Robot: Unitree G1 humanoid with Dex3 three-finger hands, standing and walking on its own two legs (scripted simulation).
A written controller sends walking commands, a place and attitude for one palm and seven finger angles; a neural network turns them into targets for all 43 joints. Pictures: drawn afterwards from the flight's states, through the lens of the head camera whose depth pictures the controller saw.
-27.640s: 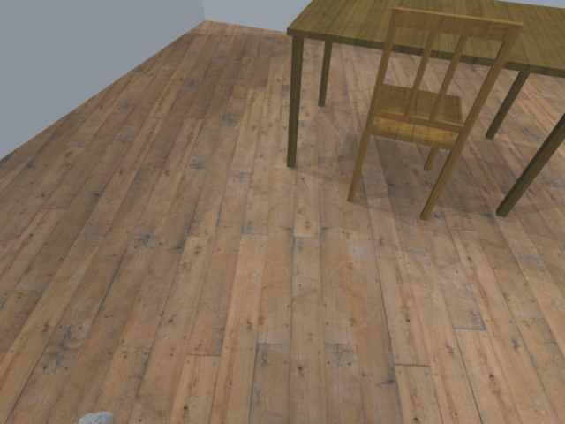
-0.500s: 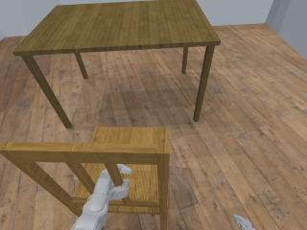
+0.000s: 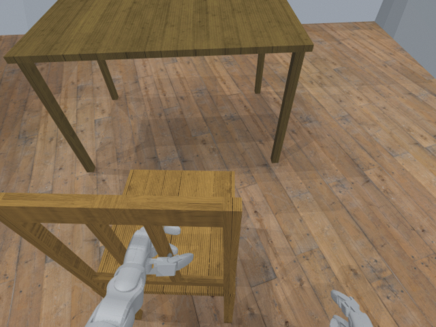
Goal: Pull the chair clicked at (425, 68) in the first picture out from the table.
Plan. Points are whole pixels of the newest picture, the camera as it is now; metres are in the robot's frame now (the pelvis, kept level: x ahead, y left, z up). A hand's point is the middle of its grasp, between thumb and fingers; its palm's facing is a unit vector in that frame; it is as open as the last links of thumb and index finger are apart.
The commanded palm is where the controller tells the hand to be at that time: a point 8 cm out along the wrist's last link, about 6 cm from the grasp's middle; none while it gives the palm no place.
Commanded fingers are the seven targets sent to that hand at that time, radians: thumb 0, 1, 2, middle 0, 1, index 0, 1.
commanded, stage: open the thumb and straighten the fingers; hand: left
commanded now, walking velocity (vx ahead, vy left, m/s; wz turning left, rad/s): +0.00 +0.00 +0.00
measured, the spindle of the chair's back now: (120, 253) +0.28 +0.21 -0.07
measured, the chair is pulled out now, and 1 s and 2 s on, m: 0.65 0.65 0.65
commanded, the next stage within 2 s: draw the fingers out of the gap in 0.48 s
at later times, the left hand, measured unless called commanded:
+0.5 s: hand (164, 254) +0.27 +0.12 -0.05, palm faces -0.06 -0.99 -0.15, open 17.1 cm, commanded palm +0.26 +0.16 -0.03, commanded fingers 0.00 -0.55 0.20 0.00 0.00 0.00 0.00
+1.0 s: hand (154, 295) +0.20 +0.12 -0.05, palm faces -0.04 -0.99 -0.15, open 17.5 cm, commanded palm +0.18 +0.17 -0.03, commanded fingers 0.00 -0.55 0.20 0.00 0.00 0.00 0.00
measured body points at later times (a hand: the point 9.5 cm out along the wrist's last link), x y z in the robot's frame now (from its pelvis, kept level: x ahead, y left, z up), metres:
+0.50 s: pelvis +0.03 +0.00 -0.02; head +0.07 -0.01 +0.43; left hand +0.27 +0.17 -0.04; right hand +0.20 -0.24 -0.11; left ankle -0.03 +0.13 -0.72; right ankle +0.05 -0.13 -0.72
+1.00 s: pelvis +0.03 +0.01 -0.03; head +0.07 +0.00 +0.41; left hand +0.20 +0.18 -0.04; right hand +0.22 -0.22 -0.11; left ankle -0.03 +0.13 -0.72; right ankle +0.05 -0.13 -0.72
